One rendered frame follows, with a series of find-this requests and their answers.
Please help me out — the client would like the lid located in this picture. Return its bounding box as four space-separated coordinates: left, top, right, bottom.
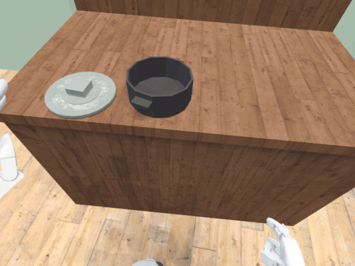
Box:
44 71 116 118

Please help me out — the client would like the table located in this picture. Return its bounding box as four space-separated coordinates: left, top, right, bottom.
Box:
0 0 355 226

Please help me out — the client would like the right robot hand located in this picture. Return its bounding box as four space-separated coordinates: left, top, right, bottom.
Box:
261 218 305 266

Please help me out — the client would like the knob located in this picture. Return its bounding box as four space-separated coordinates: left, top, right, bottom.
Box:
65 78 93 96

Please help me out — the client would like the left robot hand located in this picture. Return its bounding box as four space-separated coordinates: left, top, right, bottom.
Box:
0 79 24 198

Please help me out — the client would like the pot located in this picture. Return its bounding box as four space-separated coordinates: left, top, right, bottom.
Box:
126 57 194 118

